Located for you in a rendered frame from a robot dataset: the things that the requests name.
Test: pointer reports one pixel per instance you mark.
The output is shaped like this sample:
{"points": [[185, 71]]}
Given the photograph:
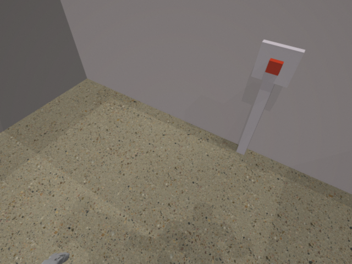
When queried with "panel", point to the panel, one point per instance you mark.
{"points": [[291, 56]]}

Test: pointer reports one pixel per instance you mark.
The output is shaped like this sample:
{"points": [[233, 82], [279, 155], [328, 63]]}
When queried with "button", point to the button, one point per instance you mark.
{"points": [[274, 66]]}

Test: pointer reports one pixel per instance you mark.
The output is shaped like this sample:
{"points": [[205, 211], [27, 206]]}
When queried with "robot left hand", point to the robot left hand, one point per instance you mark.
{"points": [[57, 258]]}

